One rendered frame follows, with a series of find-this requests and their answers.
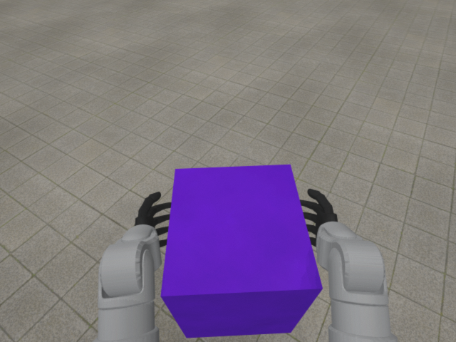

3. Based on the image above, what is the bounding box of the robot left forearm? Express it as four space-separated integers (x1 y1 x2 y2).
93 224 162 342

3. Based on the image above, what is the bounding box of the left robot hand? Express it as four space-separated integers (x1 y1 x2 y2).
135 192 171 247

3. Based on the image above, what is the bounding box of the right robot hand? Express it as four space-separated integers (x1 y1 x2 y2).
300 189 338 247

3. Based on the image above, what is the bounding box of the robot right forearm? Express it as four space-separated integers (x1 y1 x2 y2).
316 222 398 342

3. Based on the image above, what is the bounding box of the carton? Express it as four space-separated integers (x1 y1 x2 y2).
161 165 323 338

